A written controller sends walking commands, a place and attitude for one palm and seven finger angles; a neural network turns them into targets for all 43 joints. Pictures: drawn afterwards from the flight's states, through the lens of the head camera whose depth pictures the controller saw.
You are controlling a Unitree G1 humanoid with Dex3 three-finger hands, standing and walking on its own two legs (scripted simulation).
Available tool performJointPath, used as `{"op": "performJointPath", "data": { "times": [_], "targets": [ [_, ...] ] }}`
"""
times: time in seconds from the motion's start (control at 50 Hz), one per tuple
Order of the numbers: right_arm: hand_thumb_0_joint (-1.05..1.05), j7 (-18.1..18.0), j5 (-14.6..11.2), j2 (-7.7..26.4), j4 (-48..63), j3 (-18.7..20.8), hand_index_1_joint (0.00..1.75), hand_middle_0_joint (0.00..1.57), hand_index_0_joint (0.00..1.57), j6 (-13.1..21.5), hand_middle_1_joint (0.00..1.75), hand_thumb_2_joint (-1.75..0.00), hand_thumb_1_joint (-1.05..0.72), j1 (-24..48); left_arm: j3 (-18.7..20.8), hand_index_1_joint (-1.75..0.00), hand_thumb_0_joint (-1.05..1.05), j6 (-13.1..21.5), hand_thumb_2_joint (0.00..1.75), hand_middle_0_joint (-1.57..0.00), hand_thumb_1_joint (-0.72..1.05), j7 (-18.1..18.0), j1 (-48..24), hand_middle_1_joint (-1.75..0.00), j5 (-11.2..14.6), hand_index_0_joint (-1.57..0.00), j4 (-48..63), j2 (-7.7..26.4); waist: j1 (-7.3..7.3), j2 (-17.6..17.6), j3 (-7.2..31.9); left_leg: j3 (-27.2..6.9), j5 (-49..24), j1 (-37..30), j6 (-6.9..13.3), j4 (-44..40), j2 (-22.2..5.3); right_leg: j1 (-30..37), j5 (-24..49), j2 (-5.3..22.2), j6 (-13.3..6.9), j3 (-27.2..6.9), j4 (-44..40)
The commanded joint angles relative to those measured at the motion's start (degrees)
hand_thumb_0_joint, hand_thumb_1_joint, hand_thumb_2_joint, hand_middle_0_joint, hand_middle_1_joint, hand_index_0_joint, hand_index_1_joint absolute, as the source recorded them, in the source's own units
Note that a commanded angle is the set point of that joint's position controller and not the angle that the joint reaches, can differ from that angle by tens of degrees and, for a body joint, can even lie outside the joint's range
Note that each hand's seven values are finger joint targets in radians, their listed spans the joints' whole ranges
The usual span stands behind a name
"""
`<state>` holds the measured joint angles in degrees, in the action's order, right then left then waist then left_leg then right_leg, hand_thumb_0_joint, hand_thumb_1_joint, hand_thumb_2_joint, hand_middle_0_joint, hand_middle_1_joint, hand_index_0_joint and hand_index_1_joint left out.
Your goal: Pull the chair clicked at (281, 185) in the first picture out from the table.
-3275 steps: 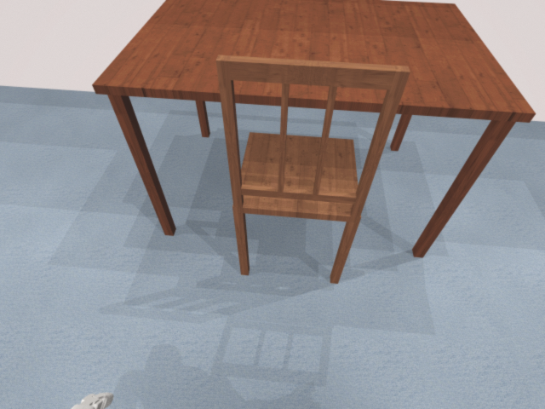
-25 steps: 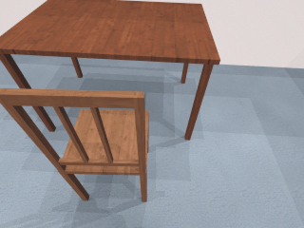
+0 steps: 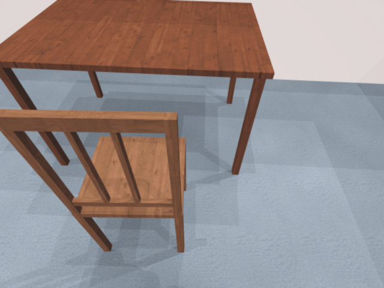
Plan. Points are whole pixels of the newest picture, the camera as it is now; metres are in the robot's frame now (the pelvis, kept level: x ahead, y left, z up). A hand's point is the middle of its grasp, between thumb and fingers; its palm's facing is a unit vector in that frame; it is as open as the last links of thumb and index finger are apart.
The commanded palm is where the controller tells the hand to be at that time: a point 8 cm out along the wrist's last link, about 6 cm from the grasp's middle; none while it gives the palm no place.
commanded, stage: look again from close up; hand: left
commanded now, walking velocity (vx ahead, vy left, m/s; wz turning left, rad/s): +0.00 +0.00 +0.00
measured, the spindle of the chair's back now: (91, 171) +0.42 +0.32 -0.08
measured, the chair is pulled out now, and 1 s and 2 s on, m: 0.34 0.34 0.34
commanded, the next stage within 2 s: raise the hand toward the chair's back in 0.02 s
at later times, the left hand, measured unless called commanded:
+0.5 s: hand (139, 256) +0.19 +0.12 -0.02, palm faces +0.00 -1.00 +0.10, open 8.8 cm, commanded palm +0.11 +0.21 -0.07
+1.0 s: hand (119, 269) +0.17 +0.17 -0.06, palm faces +0.05 -1.00 +0.00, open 13.2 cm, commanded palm +0.14 +0.24 -0.05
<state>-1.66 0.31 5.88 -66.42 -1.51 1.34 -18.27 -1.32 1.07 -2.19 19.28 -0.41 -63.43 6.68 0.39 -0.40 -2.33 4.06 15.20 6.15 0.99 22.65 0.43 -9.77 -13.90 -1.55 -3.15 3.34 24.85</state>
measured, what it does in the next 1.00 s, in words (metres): lowers itself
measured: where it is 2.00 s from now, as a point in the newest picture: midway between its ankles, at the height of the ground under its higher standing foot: outside the picture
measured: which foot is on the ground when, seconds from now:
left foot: down 0.00-1.00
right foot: down 0.00-1.00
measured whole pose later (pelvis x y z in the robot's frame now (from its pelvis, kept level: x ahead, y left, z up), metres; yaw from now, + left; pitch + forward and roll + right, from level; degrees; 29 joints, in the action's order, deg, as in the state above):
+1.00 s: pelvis -0.04 +0.00 -0.09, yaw +2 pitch +16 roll -1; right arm -2.3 -2.1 10.0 -30.5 -1.0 7.8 -14.5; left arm 4.4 16.2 9.7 24.7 13.6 3.4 10.0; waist -0.8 1.7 6.9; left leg 1.5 30.7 51.1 1.3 66.1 -0.6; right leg -52.3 -27.8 0.0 -3.9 6.7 64.2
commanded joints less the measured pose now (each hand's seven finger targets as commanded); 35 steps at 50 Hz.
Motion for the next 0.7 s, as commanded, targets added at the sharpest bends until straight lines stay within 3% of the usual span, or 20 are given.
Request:
{"op": "performJointPath", "data": {
  "times": [0.0, 0.08, 0.1, 0.12, 0.14, 0.16, 0.18, 0.2, 0.22, 0.26, 0.3, 0.34, 0.36, 0.38, 0.42, 0.48, 0.56, 0.58, 0.6, 0.68],
  "targets": [
    [0.00, -0.5, -0.1, 4.3, 0.5, 0.8, 0.30, 0.20, 0.20, 0.7, 0.30, -0.90, -0.90, -5.0, 1.0, -0.30, 0.00, 0.5, 0.90, -0.20, 0.90, -0.6, 5.2, -0.30, -0.2, -0.20, 1.1, 5.0, -0.03, 0.9, -3.2, -5.5, -8.4, 2.8, 1.0, -3.8, -6.5, -1.7, 8.3, 7.8, -0.1, -8.0, -5.3],
    [0.00, -0.5, -0.1, 4.0, 0.5, 0.8, 0.30, 0.20, 0.20, 0.5, 0.30, -0.90, -0.90, -5.1, 1.0, -0.30, 0.00, 0.5, 0.90, -0.20, 0.90, -0.5, 5.1, -0.30, -0.3, -0.20, 1.0, 5.1, -0.10, -0.4, -4.1, -5.3, -7.3, 3.6, 0.9, -3.9, -6.4, -2.0, 7.5, 7.8, -0.1, -8.0, -5.7],
    [0.00, -0.1, -0.2, 7.2, 4.8, 1.3, 0.30, 0.20, 0.20, 1.2, 0.30, -0.90, -0.90, 2.2, 1.5, -0.30, 0.00, 2.3, 0.90, -0.20, 0.90, -2.5, 7.3, -0.30, -1.1, -0.20, -1.3, 7.3, 1.71, 0.5, -3.5, -2.6, -10.6, 9.3, -0.9, 9.1, -6.3, -0.3, 38.5, 11.6, 2.6, -9.6, -2.7],
    [0.00, -2.3, -2.0, 19.9, 26.3, 2.9, 0.30, 0.20, 0.20, 9.7, 0.30, -0.90, -0.90, 1.1, 2.6, -0.30, 0.00, 13.9, 0.89, -0.20, 0.88, -1.5, -33.5, -0.30, 11.5, -0.20, 84.9, 16.7, -5.80, 11.4, 25.2, -4.1, -13.0, -5.2, 1.0, 1.1, -0.4, 4.8, 22.0, 6.3, 1.6, -7.7, 1.3],
    [0.00, -3.8, -2.1, 13.2, 23.5, 1.1, 0.30, 0.20, 0.20, 14.3, 0.30, -0.90, -0.90, 7.4, 3.8, -0.29, 0.00, 10.1, 0.88, -0.20, 0.85, -4.6, -14.8, -0.29, 7.0, -0.20, 70.5, 13.5, -0.88, 16.9, 23.2, -2.4, -18.3, -4.5, 1.3, 0.4, -1.7, 3.9, 11.1, 2.8, -0.1, -5.4, 2.1],
    [0.00, -3.9, -1.7, 13.6, 17.6, 2.5, 0.30, 0.20, 0.20, 15.1, 0.30, -0.90, -0.90, 5.2, 0.8, -0.29, 0.00, 7.6, 0.87, -0.19, 0.83, -6.4, -6.9, -0.29, 6.9, -0.19, 54.5, 5.1, -1.96, 13.9, 17.1, -2.5, -13.6, 0.4, 0.4, 1.8, -1.9, 0.3, 7.6, 3.1, 0.7, -2.8, 1.6],
    [0.00, -3.1, -3.2, 11.5, 19.9, 2.8, 0.30, 0.20, 0.20, 15.0, 0.30, -0.90, -0.90, 3.4, -3.3, -0.29, 0.00, 2.0, 0.86, -0.19, 0.81, -6.9, 4.6, -0.29, 7.8, -0.19, 49.1, -2.4, -2.35, 6.4, 9.8, -5.2, -7.5, 6.4, 0.3, 0.5, -2.4, -3.4, 2.9, 3.3, 1.7, -1.4, 1.2],
    [0.00, -3.0, -3.9, 13.5, 24.8, 2.3, 0.30, 0.20, 0.20, 16.0, 0.30, -0.90, -0.90, 4.8, -7.2, -0.28, 0.00, 3.0, 0.85, -0.19, 0.78, -5.8, -4.4, -0.28, 10.0, -0.19, 62.7, -3.8, -3.08, 1.5, 3.3, -6.4, -1.8, 9.3, 1.0, 0.9, -2.6, -6.7, -0.9, 3.1, 1.8, -1.2, 1.3],
    [0.00, -3.7, -4.0, 15.2, 26.1, 2.6, 0.30, 0.20, 0.20, 17.6, 0.30, -0.90, -0.90, 6.7, -7.0, -0.28, 0.00, 6.2, 0.84, -0.19, 0.76, -4.9, -5.3, -0.28, 10.5, -0.19, 65.5, -2.0, -3.44, -3.2, 2.2, -6.0, 1.8, 9.6, 1.5, 3.1, -2.4, -10.5, -5.6, 3.2, 2.3, -1.3, 0.7],
    [0.00, -4.0, -2.7, 16.6, 28.7, 3.1, 0.30, 0.20, 0.20, 19.5, 0.30, -0.90, -0.90, 6.5, -7.5, -0.27, 0.00, 11.1, 0.82, -0.18, 0.71, -3.5, -3.7, -0.27, 10.3, -0.18, 63.1, -1.5, -4.96, -12.6, -1.0, -6.2, 5.2, 14.5, 1.9, 8.5, -0.9, -18.4, -14.4, 2.9, 3.1, -1.6, 1.4],
    [0.00, -2.9, -1.4, 16.1, 31.2, 4.2, 0.30, 0.20, 0.20, 19.3, 0.30, -0.90, -0.90, 6.8, -5.6, -0.26, 0.00, 16.1, 0.80, -0.18, 0.67, -1.2, -4.8, -0.26, 9.3, -0.18, 55.8, -2.8, -4.65, -17.7, -1.5, -5.9, 6.9, 21.6, 0.8, 14.8, 0.5, -25.4, -19.6, 3.3, 3.1, -1.7, 5.4],
    [0.00, -1.3, -0.2, 16.0, 35.0, 5.5, 0.30, 0.20, 0.20, 19.3, 0.30, -0.90, -0.90, 9.1, 1.0, -0.26, 0.00, 23.3, 0.78, -0.17, 0.62, 3.2, 8.0, -0.26, 11.0, -0.17, 51.6, -0.9, 0.57, -20.5, 3.2, -5.5, 6.8, 29.0, -0.3, 19.4, 0.9, -25.1, -19.3, 3.1, 2.6, -2.2, 10.8],
    [0.00, -0.1, 0.1, 15.8, 36.9, 5.8, 0.30, 0.20, 0.20, 19.0, 0.30, -0.90, -0.90, 10.4, 3.7, -0.25, 0.00, 26.9, 0.77, -0.17, 0.60, 6.0, 14.0, -0.25, 12.1, -0.17, 52.0, 0.2, 2.73, -17.8, 6.4, -4.7, 5.5, 31.3, -0.8, 21.3, 1.5, -23.0, -14.8, 2.9, 2.2, -2.4, 14.2],
    [0.00, 1.4, 0.0, 15.5, 37.5, 6.4, 0.30, 0.20, 0.20, 17.9, 0.30, -0.90, -0.90, 10.6, 8.9, -0.25, 0.00, 30.1, 0.76, -0.17, 0.57, 8.6, 19.6, -0.25, 12.4, -0.17, 50.4, 3.8, 5.00, -11.9, 9.8, -3.7, 2.8, 32.6, -1.6, 23.1, 2.2, -19.9, -8.0, 3.2, 1.4, -2.8, 17.5],
    [0.00, 3.2, 0.4, 15.0, 40.9, 6.9, 0.30, 0.20, 0.20, 15.8, 0.30, -0.90, -0.90, 13.2, 11.5, -0.24, 0.00, 35.7, 0.74, -0.16, 0.53, 12.5, 19.9, -0.24, 11.7, -0.16, 53.8, 6.1, 5.71, -2.4, 15.0, -2.0, -2.0, 35.7, -1.9, 28.0, 2.8, -19.1, 5.5, 3.2, 0.7, -2.1, 25.7],
    [0.00, 4.0, 0.0, 13.8, 45.8, 6.7, 0.30, 0.20, 0.20, 11.6, 0.30, -0.90, -0.90, 14.9, 9.5, -0.23, 0.00, 33.2, 0.71, -0.16, 0.46, 11.4, 18.3, -0.23, 8.0, -0.16, 60.3, 6.6, 6.36, 5.7, 16.7, -0.7, -2.9, 38.7, -1.2, 30.3, 2.9, -21.7, 7.7, 3.2, -0.2, -3.5, 29.9],
    [0.00, 2.7, -0.2, 12.9, 49.1, 6.3, 0.30, 0.20, 0.20, 10.2, 0.30, -0.90, -0.90, 12.8, 8.2, -0.22, 0.00, 34.6, 0.67, -0.15, 0.36, 7.8, 3.9, -0.22, 8.6, -0.15, 78.4, 7.7, 1.87, 7.3, 22.5, -2.7, 0.7, 39.0, 0.3, 34.4, 1.3, -27.4, 0.5, 2.6, 0.5, -5.9, 30.2],
    [0.00, 2.1, 0.0, 12.7, 48.5, 6.1, 0.30, 0.20, 0.20, 10.5, 0.30, -0.90, -0.90, 11.1, 7.8, -0.21, 0.00, 36.5, 0.66, -0.14, 0.34, 7.3, -1.0, -0.21, 9.6, -0.14, 83.8, 7.5, -0.46, 4.4, 23.9, -4.1, 1.0, 39.6, 0.7, 36.1, 0.5, -29.4, -0.2, 1.9, 1.1, -6.1, 31.0],
    [0.00, 1.5, 0.1, 12.7, 47.9, 6.0, 0.30, 0.20, 0.20, 10.6, 0.30, -0.90, -0.90, 10.3, 7.9, -0.21, 0.00, 38.3, 0.65, -0.14, 0.32, 7.1, -1.2, -0.21, 10.2, -0.14, 85.7, 7.3, -1.22, 3.6, 24.8, -4.9, 1.5, 39.5, 0.8, 37.3, 0.1, -30.0, -1.9, 1.8, 1.2, -6.6, 30.7],
    [0.00, 0.1, -0.2, 13.7, 44.7, 4.4, 0.30, 0.20, 0.20, 13.8, 0.30, -0.90, -0.90, 9.9, -0.2, -0.19, 0.00, 42.0, 0.61, -0.13, 0.22, 12.6, -6.2, -0.19, 12.0, -0.13, 86.4, 3.6, -5.96, 4.4, 23.0, -7.0, 3.9, 40.2, 1.5, 41.0, -1.0, -38.0, -7.4, 1.4, 1.3, -5.7, 31.1]
  ]
}}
